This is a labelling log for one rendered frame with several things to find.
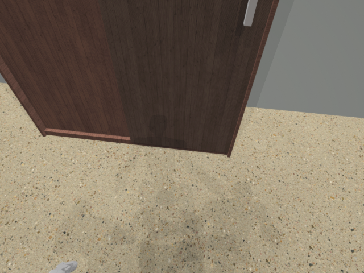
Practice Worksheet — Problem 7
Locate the handle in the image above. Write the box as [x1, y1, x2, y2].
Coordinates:
[243, 0, 258, 26]

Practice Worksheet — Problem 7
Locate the left robot hand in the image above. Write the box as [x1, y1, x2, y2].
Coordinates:
[49, 261, 78, 273]

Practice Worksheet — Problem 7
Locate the wardrobe door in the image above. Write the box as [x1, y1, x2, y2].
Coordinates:
[98, 0, 273, 153]
[0, 0, 130, 137]

